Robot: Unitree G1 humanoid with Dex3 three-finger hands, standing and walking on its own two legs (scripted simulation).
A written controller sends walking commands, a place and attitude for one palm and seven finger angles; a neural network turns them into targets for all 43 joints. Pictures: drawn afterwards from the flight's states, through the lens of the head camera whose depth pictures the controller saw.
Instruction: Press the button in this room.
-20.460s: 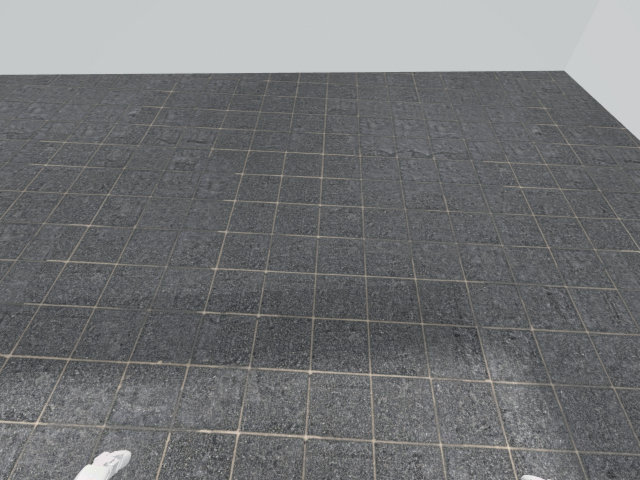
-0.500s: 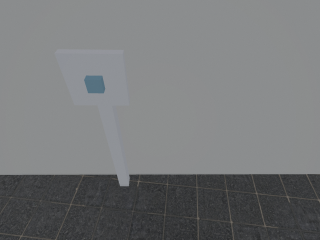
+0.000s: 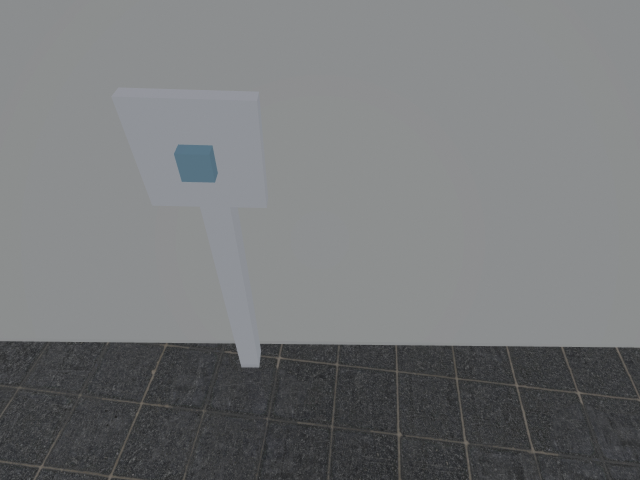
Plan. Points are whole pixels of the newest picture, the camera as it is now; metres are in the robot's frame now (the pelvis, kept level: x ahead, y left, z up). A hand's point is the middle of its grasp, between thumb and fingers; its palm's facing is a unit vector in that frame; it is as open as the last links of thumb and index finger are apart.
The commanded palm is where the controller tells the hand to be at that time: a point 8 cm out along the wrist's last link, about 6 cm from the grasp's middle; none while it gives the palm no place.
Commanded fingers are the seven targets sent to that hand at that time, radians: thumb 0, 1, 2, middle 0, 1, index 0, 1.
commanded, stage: shuffle to correct the standing spot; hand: left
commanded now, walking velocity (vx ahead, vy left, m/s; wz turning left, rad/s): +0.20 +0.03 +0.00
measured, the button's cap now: (197, 162) +0.57 +0.24 +0.09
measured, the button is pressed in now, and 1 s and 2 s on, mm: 0 0 0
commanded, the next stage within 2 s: come to a stop and stand still in 0.30 s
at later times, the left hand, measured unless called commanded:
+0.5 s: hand out of the picture +0.11 +0.23 -0.17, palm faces +0.06 -0.99 -0.14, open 7.4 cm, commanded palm none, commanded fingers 0.00 0.90 0.90 -0.20 -0.30 -0.20 -0.30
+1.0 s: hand (174, 466) +0.18 +0.23 -0.18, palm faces +0.07 -0.98 -0.18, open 7.3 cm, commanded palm none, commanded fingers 0.00 0.90 0.90 -0.20 -0.30 -0.20 -0.30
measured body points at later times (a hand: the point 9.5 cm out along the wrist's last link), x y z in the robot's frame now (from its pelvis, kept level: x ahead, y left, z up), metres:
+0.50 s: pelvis +0.10 +0.06 +0.01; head +0.12 +0.08 +0.46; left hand +0.10 +0.28 -0.16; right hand +0.10 -0.15 -0.14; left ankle +0.11 +0.15 -0.73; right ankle +0.10 -0.06 -0.65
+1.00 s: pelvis +0.11 +0.05 +0.00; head +0.14 +0.07 +0.45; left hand +0.18 +0.28 -0.16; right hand +0.14 -0.19 -0.15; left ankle +0.09 +0.15 -0.73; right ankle +0.16 -0.06 -0.73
